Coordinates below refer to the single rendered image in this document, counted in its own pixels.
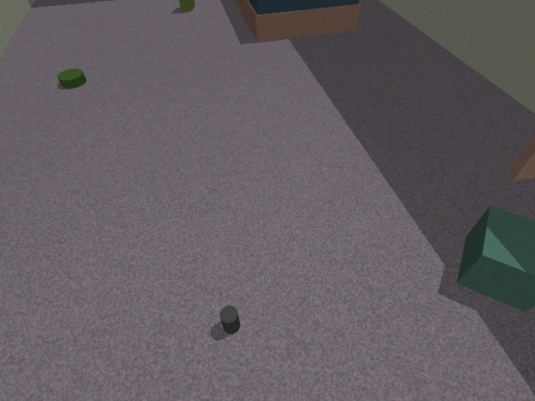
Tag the bed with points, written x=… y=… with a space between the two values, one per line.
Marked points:
x=277 y=19

